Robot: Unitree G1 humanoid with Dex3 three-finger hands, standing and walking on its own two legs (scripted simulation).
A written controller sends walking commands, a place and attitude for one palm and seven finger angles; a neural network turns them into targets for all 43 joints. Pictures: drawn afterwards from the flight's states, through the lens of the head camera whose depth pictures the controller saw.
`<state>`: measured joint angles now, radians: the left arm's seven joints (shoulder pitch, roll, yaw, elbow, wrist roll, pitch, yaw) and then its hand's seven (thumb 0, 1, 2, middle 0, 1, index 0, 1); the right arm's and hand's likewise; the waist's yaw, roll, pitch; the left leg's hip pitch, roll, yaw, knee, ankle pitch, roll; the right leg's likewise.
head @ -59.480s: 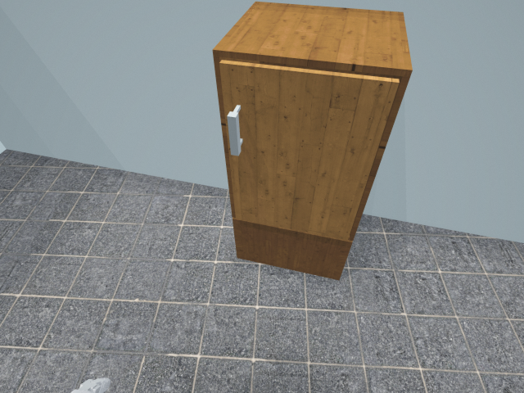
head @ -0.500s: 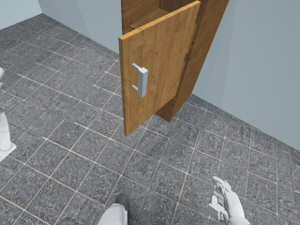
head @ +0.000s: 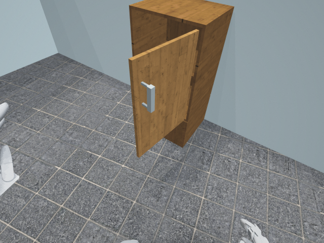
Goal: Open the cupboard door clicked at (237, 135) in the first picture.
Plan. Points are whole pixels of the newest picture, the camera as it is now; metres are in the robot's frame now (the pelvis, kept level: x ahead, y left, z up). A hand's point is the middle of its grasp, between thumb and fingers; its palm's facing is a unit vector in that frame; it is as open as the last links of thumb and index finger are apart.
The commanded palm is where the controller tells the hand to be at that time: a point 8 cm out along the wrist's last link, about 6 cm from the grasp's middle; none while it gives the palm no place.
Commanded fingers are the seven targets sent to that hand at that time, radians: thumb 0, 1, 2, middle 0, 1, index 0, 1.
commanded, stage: stop stepping back and stand still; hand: left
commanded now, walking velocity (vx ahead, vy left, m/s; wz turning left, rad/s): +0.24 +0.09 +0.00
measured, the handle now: (147, 96) +0.67 +0.10 -0.03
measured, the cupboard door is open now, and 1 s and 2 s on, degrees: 82 82 82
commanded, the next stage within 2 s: let the arm hang, fingers relaxed in 0.38 s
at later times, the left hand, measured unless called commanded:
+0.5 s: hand (3, 166) +0.20 +0.29 +0.18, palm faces +0.41 -0.71 -0.57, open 7.4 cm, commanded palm none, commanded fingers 0.00 0.90 0.90 -0.20 -0.30 -0.20 -0.30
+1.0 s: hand out of the picture -0.05 +0.22 -0.17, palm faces +0.13 -0.97 -0.23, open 7.2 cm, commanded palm none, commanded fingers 0.00 0.90 0.90 -0.20 -0.30 -0.20 -0.30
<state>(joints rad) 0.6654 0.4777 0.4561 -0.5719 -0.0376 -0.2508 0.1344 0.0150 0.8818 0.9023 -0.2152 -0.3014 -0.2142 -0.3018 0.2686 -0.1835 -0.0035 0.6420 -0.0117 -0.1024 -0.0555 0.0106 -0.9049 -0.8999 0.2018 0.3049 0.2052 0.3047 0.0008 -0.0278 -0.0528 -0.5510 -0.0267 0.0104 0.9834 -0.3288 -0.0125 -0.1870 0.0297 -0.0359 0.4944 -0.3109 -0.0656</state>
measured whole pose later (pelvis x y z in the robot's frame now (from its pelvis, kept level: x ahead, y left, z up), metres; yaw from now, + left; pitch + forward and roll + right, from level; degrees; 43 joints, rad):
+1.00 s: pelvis -0.01 +0.03 +0.00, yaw +5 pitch -2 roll -1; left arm 0.35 0.20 0.03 1.05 0.02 0.03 0.01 -0.01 0.95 0.90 -0.20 -0.30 -0.20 -0.30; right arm 0.34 -0.18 -0.01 1.05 -0.03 0.04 -0.03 0.01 -0.91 -0.90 0.20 0.30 0.20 0.30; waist 0.00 0.01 0.05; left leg -0.27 0.04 0.02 0.50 -0.20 -0.01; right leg -0.23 0.00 -0.14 0.46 -0.20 -0.05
